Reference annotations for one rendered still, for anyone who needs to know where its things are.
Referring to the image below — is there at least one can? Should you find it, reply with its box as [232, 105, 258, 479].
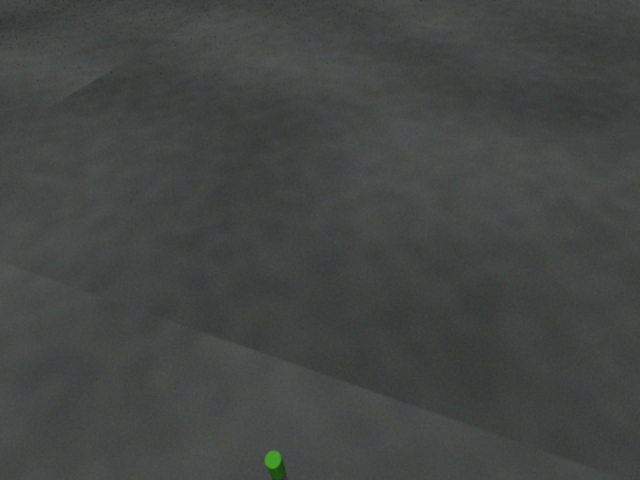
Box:
[265, 450, 285, 480]

